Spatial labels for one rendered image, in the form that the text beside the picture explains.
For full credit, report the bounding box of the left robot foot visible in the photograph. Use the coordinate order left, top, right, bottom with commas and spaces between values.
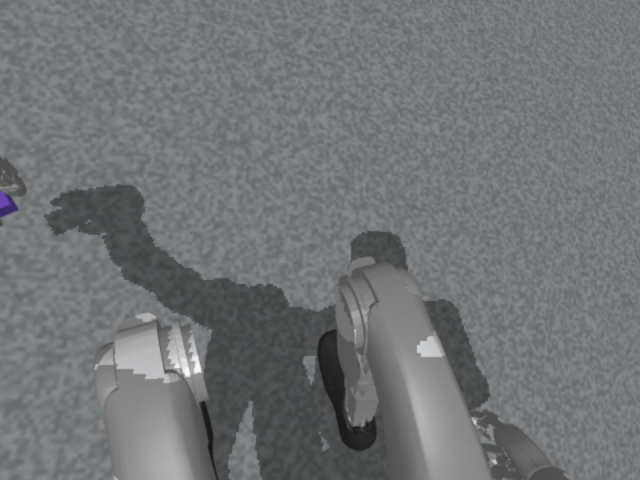
200, 401, 218, 480

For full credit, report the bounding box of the right robot hand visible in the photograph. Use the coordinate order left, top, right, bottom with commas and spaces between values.
469, 409, 554, 480

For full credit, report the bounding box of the right robot foot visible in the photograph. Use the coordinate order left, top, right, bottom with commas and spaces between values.
318, 330, 376, 451

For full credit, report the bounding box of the left robot hand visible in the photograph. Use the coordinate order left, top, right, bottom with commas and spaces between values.
0, 156, 27, 226

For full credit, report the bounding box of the small box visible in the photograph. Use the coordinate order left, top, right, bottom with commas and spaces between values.
0, 191, 19, 218

